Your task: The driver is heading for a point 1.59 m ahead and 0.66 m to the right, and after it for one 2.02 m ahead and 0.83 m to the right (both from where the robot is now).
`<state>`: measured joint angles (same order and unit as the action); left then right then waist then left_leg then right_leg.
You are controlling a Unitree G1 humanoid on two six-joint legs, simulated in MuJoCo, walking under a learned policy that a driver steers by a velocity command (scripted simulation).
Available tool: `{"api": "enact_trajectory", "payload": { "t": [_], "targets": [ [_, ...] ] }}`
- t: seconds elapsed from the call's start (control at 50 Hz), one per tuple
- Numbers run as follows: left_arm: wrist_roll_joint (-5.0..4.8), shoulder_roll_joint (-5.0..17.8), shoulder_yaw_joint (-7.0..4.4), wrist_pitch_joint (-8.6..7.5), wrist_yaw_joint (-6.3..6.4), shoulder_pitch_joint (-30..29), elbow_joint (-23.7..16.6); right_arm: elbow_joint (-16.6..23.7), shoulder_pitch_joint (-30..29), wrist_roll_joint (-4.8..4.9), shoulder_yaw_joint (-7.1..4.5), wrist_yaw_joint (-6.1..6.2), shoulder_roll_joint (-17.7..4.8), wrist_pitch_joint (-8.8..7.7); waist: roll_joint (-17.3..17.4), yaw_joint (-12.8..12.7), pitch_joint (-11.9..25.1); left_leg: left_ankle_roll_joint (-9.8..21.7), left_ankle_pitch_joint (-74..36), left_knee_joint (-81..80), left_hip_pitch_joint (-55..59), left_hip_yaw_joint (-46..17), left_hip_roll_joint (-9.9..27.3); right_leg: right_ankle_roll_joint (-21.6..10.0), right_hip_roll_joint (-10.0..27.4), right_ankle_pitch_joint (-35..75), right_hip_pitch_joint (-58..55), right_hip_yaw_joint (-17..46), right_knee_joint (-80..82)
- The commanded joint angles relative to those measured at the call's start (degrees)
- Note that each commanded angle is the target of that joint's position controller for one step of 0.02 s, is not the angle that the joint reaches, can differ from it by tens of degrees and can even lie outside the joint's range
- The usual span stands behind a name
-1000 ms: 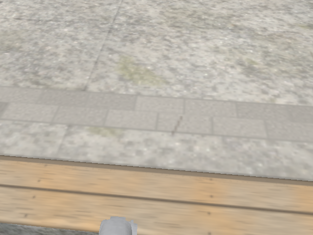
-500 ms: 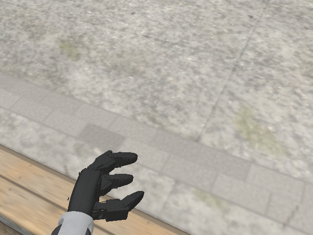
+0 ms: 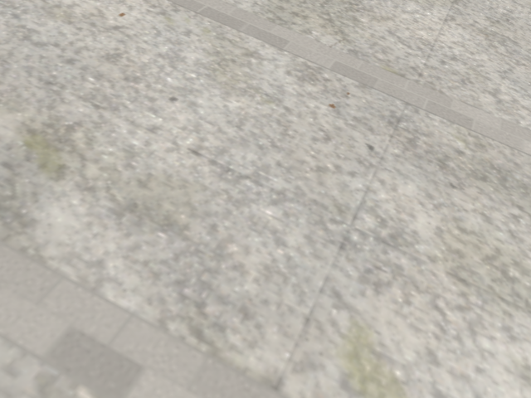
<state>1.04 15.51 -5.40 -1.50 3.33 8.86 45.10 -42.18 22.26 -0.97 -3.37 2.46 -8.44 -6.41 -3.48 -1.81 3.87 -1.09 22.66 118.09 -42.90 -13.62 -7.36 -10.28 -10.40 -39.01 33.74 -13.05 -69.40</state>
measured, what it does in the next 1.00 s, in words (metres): climbs, turning right: left foot, then right foot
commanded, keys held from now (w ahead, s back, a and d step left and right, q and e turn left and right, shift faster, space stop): e+shift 0.84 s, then q+shift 0.16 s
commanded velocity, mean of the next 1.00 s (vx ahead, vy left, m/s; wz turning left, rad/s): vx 0.20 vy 0.00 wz -0.85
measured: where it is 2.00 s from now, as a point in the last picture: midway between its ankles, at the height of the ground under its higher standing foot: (266, 317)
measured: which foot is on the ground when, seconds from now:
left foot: up 0.00-0.14, down 0.16-0.62, up 0.64-0.96, down 0.98-1.00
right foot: down 0.00-0.16, up 0.18-0.62, down 0.64-1.00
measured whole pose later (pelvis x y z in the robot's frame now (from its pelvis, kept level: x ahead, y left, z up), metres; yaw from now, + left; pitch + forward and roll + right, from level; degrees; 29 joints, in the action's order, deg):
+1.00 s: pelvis +0.32 +0.06 +0.10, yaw -44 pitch +1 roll +0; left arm 1.3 15.5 -4.1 3.1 0.2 12.3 34.1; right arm -37.2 9.8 -1.8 0.1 2.0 -11.9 0.7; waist -2.0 -2.1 -1.2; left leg 1.1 14.0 35.5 -22.4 0.3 -1.0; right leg -2.7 -9.0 -11.6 23.5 8.5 -35.2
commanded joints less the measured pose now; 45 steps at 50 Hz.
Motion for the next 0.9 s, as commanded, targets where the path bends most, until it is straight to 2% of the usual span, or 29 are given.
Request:
{"api": "enact_trajectory", "payload": {
  "t": [0.02,0.04,0.06,0.08,0.1,0.12,0.14,0.16,0.18,0.2,0.22,0.26,0.3,0.38,0.44,0.54,0.58,0.6,0.62,0.64,0.66,0.68,0.7,0.72,0.74,0.76,0.82,0.86,0.9],
  "targets": [
    [3.8,-1.8,1.3,-5.3,1.05,-8.0,-0.4,14.1,-6.9,-1.57,4.06,-0.65,1.7,0.6,22.9,11.9,-15.3,2.6,12.7,-10.3,-14.3,-4.1,8.7,-4.4,20.2,6.1,15.2,44.2,44.4],
    [3.13,2.1,0.56,-5.62,0.38,-16.5,-3.2,13.3,-1.7,-0.66,4.0,-0.44,-1.2,1.47,24.2,18.0,-18.5,-0.9,7.8,-35.4,5.1,2.8,11.1,-2.7,15.6,5.3,34.1,32.4,44.9],
    [1.41,4.9,-0.5,-5.62,-0.06,-13.7,-3.0,11.9,-1.0,0.5,3.48,-1.23,-3.2,1.45,26.4,16.4,-15.7,-2.8,0.0,-52.7,21.9,15.1,11.4,-2.9,10.7,11.7,40.3,20.0,44.5],
    [1.46,7.8,-1.38,-6.58,-0.15,-6.4,-2.8,14.3,-6.8,2.48,2.83,-2.72,-4.1,0.61,20.0,10.3,-10.1,-4.0,-11.7,-60.7,37.3,16.3,13.8,-3.8,11.5,17.0,38.3,24.8,47.8],
    [1.25,9.5,-2.2,-6.26,-0.93,-4.7,-2.4,13.6,-4.3,3.6,2.18,-3.62,-3.9,0.39,13.6,10.0,-4.9,-3.7,-20.9,-65.8,43.5,14.6,13.7,-2.4,11.9,16.8,30.7,25.7,41.4],
    [1.45,11.7,-3.1,-5.59,-1.94,-3.1,-2.1,9.9,3.9,3.31,1.69,-3.67,-3.7,0.32,10.7,12.7,2.4,-1.9,-21.0,-71.8,47.3,12.8,12.0,-0.4,10.3,20.6,17.5,21.3,30.0],
    [1.76,12.0,-3.35,-4.67,-3.08,0.3,-1.8,6.0,12.4,2.31,0.58,-3.02,-5.9,0.11,11.1,15.9,8.0,0.4,-20.8,-77.3,51.0,15.1,8.9,2.0,6.7,30.1,6.4,16.3,15.2],
    [1.25,8.1,-2.62,-4.41,-4.15,2.0,-2.7,5.7,15.9,-0.23,-0.2,-2.39,-9.6,-0.53,12.1,17.4,10.6,3.9,-36.0,-80.0,55.4,9.2,14.5,5.3,4.0,16.7,6.7,14.2,0.1],
    [-0.88,3.8,-1.72,-3.88,-3.89,6.2,-6.5,9.8,9.6,-2.9,-0.76,-1.53,-16.1,-0.79,21.3,10.6,14.2,11.4,-69.0,-82.4,53.1,-17.6,33.4,8.6,1.5,4.9,11.0,14.0,-23.0],
    [-2.38,3.0,-1.24,-2.8,-3.48,7.4,-7.7,12.5,2.7,-3.44,-0.45,-1.03,-14.8,-1.05,12.8,8.0,18.7,14.4,-64.2,-87.9,49.6,-26.7,37.0,10.1,3.9,9.9,11.9,16.2,-31.7],
    [-1.61,1.5,-0.6,-1.83,-3.4,7.8,-8.0,12.7,-3.5,-3.31,0.32,-0.81,-12.1,-1.48,7.4,4.6,13.8,13.6,-51.5,-88.0,44.5,-21.2,35.1,10.8,7.2,14.0,13.0,15.7,-31.2],
    [0.21,1.5,-0.56,-0.23,-3.81,7.1,-9.5,10.1,-6.6,-1.53,1.02,-1.35,-9.9,-2.01,7.3,1.9,5.2,9.2,-35.0,-89.8,37.3,-8.8,29.5,10.1,10.1,15.9,15.2,16.4,-25.4],
    [0.23,2.9,-1.28,1.94,-4.57,5.9,-10.6,8.0,-7.3,-0.51,0.94,-1.07,-9.8,-1.94,8.6,0.8,1.0,7.4,-30.9,-92.9,32.5,-0.4,27.3,10.0,10.6,17.7,13.3,16.5,-20.3],
    [0.64,2.7,-1.07,3.91,-4.17,1.8,-13.7,5.0,-6.7,-0.65,0.41,-0.47,-11.3,-1.81,9.3,0.0,0.5,9.5,-36.2,-97.4,32.2,7.8,29.4,10.5,11.8,21.6,12.6,15.7,-13.9],
    [1.1,3.0,-0.87,4.54,-4.16,-1.7,-16.0,4.3,-7.1,-0.84,0.28,-0.24,-12.4,-1.02,10.0,-0.4,-1.1,8.5,-29.6,-99.0,32.2,14.1,29.5,10.0,14.0,26.1,10.5,15.0,-4.7],
    [-0.25,2.3,-0.25,4.35,-5.58,-4.4,-17.6,4.3,-8.5,-1.2,-1.22,-0.87,-16.1,1.51,14.3,1.2,-3.2,4.3,-24.9,-97.7,30.6,25.4,25.8,8.3,12.6,23.4,-6.1,6.6,20.2],
    [-0.16,3.0,-0.64,3.46,-5.04,-2.5,-17.5,2.9,-6.0,-0.21,-1.85,-1.11,-17.0,3.64,13.8,1.6,-2.6,3.4,-34.8,-90.4,35.2,27.2,26.0,7.2,10.0,21.1,-9.6,3.0,26.6],
    [0.23,3.5,-1.0,2.69,-4.7,2.0,-16.2,2.3,-5.7,0.75,-2.1,-1.36,-17.2,4.76,11.7,-0.3,-1.4,2.3,-39.8,-82.1,35.2,29.1,24.8,6.4,8.0,23.2,-14.9,2.5,32.8],
    [0.95,5.3,-1.8,1.34,-3.9,9.7,-13.6,1.7,-4.1,1.11,-2.19,-1.89,-17.0,5.5,5.0,-3.6,1.6,0.3,-35.9,-69.1,30.7,30.2,21.9,5.1,5.5,29.5,-24.6,6.1,40.2],
    [1.14,12.0,-3.27,0.86,-3.35,12.6,-14.2,4.9,-3.8,-0.31,-1.35,-2.22,-12.8,5.82,-6.7,-2.5,0.4,-2.5,4.5,-53.1,11.6,29.2,17.4,2.4,18.6,51.1,-33.5,26.0,40.2],
    [-0.91,17.4,-4.24,1.21,-2.77,10.8,-18.0,8.7,-4.4,-1.52,-0.22,-2.52,-9.8,6.49,-8.9,0.0,3.3,-5.0,19.6,-42.1,-0.7,19.6,10.5,-5.6,27.7,71.6,-34.9,47.9,39.7],
    [-2.14,17.7,-4.85,1.72,-2.36,13.9,-17.3,9.7,-5.2,-1.07,-0.39,-2.59,-10.8,6.39,-8.6,-2.8,10.7,-5.2,18.4,-38.7,-1.2,12.1,10.6,-11.4,29.9,70.5,-38.2,51.4,44.5],
    [-1.3,16.6,-4.55,2.49,-1.58,9.3,-17.6,10.0,-8.2,-0.3,0.09,-2.22,-11.1,5.29,-9.8,-2.0,9.3,-4.6,13.4,-41.7,-1.2,10.5,10.7,-11.4,27.9,46.9,-33.3,50.2,49.3],
    [-0.88,12.2,-3.42,3.15,-1.4,4.2,-18.5,9.7,-12.2,-0.45,-0.24,-1.99,-12.4,4.57,-5.5,-0.7,3.1,-4.1,7.9,-46.3,0.9,10.4,11.9,-8.1,23.1,36.4,-26.0,43.2,50.0],
    [-0.98,9.3,-2.24,3.49,-1.43,0.2,-18.9,9.5,-13.0,-0.59,-0.51,-1.83,-12.8,4.66,-5.6,1.4,0.6,-3.8,5.0,-51.0,4.5,10.6,12.1,-5.5,19.2,35.4,-19.9,38.7,50.1],
    [-0.85,8.1,-1.77,3.6,-1.68,0.1,-18.5,8.6,-11.7,-0.63,-0.65,-1.54,-13.2,5.61,-5.1,2.3,0.3,-3.5,3.7,-53.6,7.8,11.3,11.4,-4.7,17.4,39.0,-16.9,36.2,49.4],
    [0.36,8.8,-2.26,3.56,-2.27,3.0,-17.1,8.5,-12.0,-0.55,0.72,-1.17,-10.5,7.12,0.2,1.5,3.1,-2.1,2.1,-60.8,13.3,11.3,8.2,-4.3,15.7,41.6,-14.3,35.9,47.1],
    [0.76,8.8,-2.2,3.69,-2.57,2.0,-17.3,8.4,-11.5,-0.47,1.58,-1.03,-9.1,7.2,-0.6,1.3,4.4,-1.0,-0.2,-65.6,16.2,11.7,7.3,-3.7,16.0,38.8,-13.8,36.2,46.5],
    [0.92,6.9,-1.26,3.82,-3.14,1.6,-16.9,8.0,-10.4,0.19,1.9,-0.52,-8.8,7.13,-3.3,0.8,5.0,-0.1,-2.4,-70.4,22.3,13.5,6.8,-2.2,15.8,39.4,-11.3,35.1,46.2]
  ]
}}
Velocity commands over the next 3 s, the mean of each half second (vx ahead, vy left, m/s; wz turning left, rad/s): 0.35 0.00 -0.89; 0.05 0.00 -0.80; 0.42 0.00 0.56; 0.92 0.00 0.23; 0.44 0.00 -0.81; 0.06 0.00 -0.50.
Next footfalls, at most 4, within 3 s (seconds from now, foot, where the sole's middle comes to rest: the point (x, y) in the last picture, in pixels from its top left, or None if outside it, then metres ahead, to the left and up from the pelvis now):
0.16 left None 0.32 0.24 -0.66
0.64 right None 0.35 -0.07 -0.66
0.98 left None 0.46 0.07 -0.66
1.32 right None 0.28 -0.03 -0.66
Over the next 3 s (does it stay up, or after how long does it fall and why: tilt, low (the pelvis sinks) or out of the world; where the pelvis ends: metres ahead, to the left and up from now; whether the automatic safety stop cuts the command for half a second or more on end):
stays up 1.21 -0.19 0.12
